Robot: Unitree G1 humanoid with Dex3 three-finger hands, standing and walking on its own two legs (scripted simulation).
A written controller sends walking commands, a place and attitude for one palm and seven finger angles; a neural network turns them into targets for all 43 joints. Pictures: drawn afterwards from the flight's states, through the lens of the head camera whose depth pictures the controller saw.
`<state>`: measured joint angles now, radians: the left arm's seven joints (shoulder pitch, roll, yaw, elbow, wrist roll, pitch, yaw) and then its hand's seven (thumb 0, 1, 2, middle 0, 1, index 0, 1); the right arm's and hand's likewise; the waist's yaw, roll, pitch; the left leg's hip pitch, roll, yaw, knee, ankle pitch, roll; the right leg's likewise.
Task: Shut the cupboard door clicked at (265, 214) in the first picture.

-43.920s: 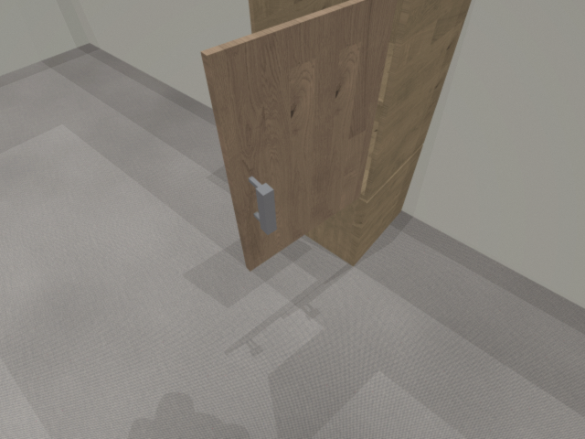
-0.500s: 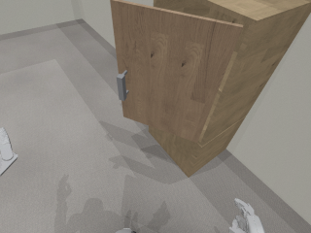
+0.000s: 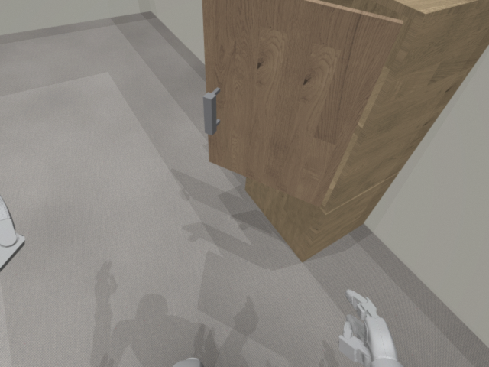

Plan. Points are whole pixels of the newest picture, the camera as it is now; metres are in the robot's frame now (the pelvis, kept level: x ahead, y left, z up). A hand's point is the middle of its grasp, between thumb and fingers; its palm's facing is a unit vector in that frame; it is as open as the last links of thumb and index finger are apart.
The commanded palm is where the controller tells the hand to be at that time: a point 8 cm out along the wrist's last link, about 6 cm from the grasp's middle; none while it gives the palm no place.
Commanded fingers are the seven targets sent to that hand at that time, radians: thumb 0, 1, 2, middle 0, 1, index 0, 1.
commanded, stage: stop stepping back and stand still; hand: left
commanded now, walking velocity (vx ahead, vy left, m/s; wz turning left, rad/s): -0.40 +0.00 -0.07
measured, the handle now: (213, 110) +0.78 +0.17 -0.07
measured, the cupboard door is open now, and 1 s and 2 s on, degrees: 31 31 31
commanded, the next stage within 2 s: let the arm hang, fingers relaxed in 0.76 s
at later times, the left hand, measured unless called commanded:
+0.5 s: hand out of the picture +0.12 +0.28 +0.16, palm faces +0.44 -0.80 -0.41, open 7.4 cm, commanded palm +0.06 +0.31 +0.19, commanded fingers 0.00 0.90 0.90 -0.20 -0.30 -0.20 -0.30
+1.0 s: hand out of the picture +0.11 +0.27 -0.02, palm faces +0.16 -0.89 -0.42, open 7.4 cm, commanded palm none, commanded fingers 0.00 0.90 0.90 -0.20 -0.30 -0.20 -0.30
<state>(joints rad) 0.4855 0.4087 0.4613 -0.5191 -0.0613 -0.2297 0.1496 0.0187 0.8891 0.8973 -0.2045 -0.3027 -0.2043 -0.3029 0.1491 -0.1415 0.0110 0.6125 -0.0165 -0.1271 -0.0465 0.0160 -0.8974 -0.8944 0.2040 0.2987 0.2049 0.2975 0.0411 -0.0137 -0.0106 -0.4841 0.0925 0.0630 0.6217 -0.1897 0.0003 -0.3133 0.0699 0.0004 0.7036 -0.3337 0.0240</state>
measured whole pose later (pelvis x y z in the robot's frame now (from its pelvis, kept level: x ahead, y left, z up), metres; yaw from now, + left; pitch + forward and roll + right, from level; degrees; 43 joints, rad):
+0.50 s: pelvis -0.08 +0.01 +0.01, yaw -2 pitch +0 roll -1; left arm 0.54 0.39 0.41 -0.43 -0.02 -0.18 0.18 0.02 0.89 0.90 -0.21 -0.30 -0.21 -0.30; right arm 0.33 -0.21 0.01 0.66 0.00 -0.10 -0.09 0.02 -0.90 -0.90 0.20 0.30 0.20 0.30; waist -0.02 -0.04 -0.04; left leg -0.29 0.01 0.02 0.50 -0.23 0.02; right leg -0.27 0.03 0.03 0.49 -0.24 0.01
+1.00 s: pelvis -0.09 +0.02 +0.00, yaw +1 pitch +0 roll +0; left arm 0.28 0.32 0.14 0.30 0.02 0.00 0.03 0.01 0.90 0.90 -0.19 -0.30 -0.19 -0.30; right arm 0.17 -0.29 -0.01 0.80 -0.02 -0.04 0.00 0.01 -0.90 -0.89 0.20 0.30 0.20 0.30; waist 0.01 0.05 -0.03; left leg -0.34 -0.02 0.02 0.60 -0.26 0.03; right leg -0.33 -0.01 0.00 0.60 -0.27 0.01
